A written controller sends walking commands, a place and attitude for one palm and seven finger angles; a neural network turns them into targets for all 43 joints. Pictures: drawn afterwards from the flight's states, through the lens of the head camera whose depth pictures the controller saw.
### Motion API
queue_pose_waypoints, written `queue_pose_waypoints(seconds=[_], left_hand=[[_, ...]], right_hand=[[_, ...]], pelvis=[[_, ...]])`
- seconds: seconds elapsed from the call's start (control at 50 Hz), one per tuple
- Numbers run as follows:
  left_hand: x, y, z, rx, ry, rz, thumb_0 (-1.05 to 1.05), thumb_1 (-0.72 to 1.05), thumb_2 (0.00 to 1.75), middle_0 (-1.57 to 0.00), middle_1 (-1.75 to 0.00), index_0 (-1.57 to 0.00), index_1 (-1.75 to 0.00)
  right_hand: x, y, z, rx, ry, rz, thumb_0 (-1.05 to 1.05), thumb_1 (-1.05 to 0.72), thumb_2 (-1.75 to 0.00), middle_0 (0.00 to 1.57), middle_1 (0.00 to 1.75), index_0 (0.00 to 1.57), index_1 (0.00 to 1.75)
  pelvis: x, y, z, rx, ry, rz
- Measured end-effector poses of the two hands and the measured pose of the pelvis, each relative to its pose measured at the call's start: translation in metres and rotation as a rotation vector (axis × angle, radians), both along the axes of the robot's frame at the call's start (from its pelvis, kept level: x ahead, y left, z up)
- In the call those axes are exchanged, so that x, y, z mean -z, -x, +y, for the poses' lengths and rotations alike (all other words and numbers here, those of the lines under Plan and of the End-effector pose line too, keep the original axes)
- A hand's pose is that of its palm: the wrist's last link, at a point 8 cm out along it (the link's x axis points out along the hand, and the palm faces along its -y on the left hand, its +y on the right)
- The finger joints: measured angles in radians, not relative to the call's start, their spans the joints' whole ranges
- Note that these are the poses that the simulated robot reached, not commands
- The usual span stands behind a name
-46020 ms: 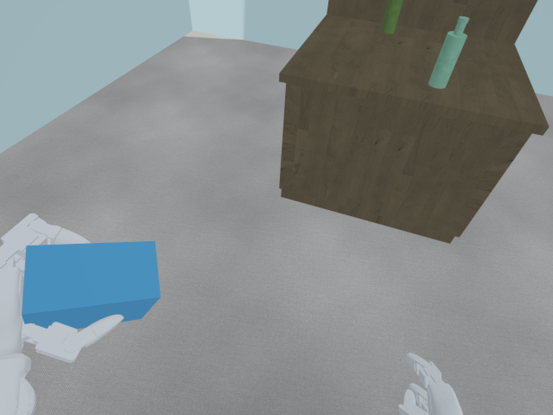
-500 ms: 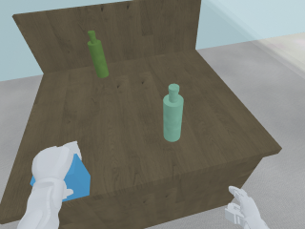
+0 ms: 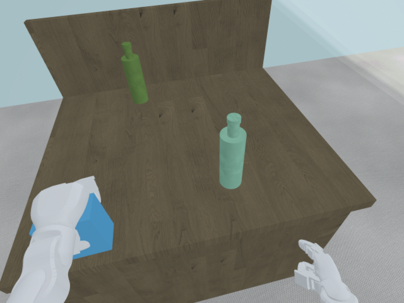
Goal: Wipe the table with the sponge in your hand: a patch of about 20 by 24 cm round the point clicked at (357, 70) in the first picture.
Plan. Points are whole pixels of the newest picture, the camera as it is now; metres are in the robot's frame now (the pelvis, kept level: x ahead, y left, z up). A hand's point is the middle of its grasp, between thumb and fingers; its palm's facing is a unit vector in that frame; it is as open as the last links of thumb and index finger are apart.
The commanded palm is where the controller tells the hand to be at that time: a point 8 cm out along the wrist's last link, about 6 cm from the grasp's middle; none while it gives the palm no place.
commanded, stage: lift the sponge slowly off the table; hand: left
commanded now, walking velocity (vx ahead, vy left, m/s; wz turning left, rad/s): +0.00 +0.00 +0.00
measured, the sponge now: (81, 233) +0.21 +0.30 +0.01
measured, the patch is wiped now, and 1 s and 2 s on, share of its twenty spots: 0.95 0.95 0.95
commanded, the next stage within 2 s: bring the sponge back beside the body in 0.88 s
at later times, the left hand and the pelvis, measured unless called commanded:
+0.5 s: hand (72, 200) +0.24 +0.30 +0.10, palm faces +0.06 -0.07 -1.00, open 10.5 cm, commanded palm +0.21 +0.28 +0.16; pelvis -0.01 +0.00 +0.00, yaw +0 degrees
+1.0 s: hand (72, 197) +0.24 +0.29 +0.11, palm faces +0.02 -0.08 -1.00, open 10.5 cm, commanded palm +0.20 +0.28 +0.18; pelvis +0.00 -0.01 +0.00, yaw +1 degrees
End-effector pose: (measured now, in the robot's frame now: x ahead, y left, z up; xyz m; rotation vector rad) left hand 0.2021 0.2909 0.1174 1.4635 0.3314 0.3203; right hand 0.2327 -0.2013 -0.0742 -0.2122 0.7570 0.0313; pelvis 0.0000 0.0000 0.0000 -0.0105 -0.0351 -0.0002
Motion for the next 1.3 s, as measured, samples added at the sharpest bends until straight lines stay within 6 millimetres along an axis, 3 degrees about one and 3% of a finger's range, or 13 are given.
queue_pose_waypoints(seconds=[0.42, 0.72, 0.88, 1.08, 1.3], left_hand=[[-0.028, -0.01, 0.001, 0.033, -0.012, -0.039, 0.0, -0.53, 1.05, -0.69, -1.3, -0.7, -1.3], [-0.043, -0.018, -0.011, 0.051, -0.008, -0.034, 0.0, -0.53, 1.05, -0.69, -1.3, -0.7, -1.3], [-0.058, -0.02, -0.005, 0.014, -0.027, -0.072, 0.0, -0.53, 1.05, -0.69, -1.3, -0.7, -1.3], [-0.043, -0.009, -0.006, 0.023, 0.004, 0.012, 0.0, -0.53, 1.05, -0.69, -1.3, -0.7, -1.3], [-0.052, 0.003, -0.001, 0.03, -0.018, -0.056, 0.0, -0.53, 1.05, -0.69, -1.3, -0.7, -1.3]], right_hand=[[-0.001, 0.005, 0.006, -0.016, -0.007, -0.009, 0.01, -0.9, -0.9, 0.2, 0.3, 0.2, 0.3], [-0.004, -0.004, 0.006, -0.037, -0.015, -0.031, 0.01, -0.9, -0.9, 0.2, 0.3, 0.2, 0.3], [-0.006, -0.008, 0.004, -0.048, -0.024, -0.036, 0.01, -0.9, -0.9, 0.2, 0.3, 0.2, 0.3], [-0.005, -0.008, -0.002, -0.051, -0.004, -0.036, 0.01, -0.9, -0.9, 0.2, 0.3, 0.2, 0.3], [-0.004, -0.001, -0.001, -0.049, -0.005, -0.031, 0.01, -0.9, -0.9, 0.2, 0.3, 0.2, 0.3]], pelvis=[[-0.002, 0.006, 0.001, -0.006, -0.002, -0.015], [-0.003, 0.005, -0.002, -0.01, -0.007, -0.018], [-0.003, 0.003, -0.007, -0.01, -0.007, -0.017], [-0.002, 0.003, -0.01, -0.014, -0.007, -0.017], [-0.002, 0.005, -0.01, -0.01, -0.003, -0.027]])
